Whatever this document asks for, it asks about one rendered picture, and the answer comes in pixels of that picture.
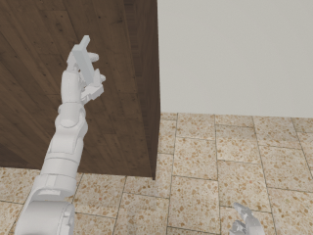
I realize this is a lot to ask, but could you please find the left robot hand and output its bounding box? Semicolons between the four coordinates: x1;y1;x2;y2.
61;51;106;106

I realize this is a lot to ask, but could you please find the wardrobe door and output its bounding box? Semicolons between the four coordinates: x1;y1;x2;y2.
0;0;152;178
0;143;29;164

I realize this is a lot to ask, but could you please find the handle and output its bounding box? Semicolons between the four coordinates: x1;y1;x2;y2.
71;35;102;96

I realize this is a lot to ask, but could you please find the right robot hand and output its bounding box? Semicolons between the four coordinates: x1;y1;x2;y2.
229;202;265;235

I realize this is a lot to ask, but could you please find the robot left forearm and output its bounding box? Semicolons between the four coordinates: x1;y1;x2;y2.
14;102;88;235

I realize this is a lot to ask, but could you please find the left robot upper arm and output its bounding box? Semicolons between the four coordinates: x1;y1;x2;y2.
17;200;75;235

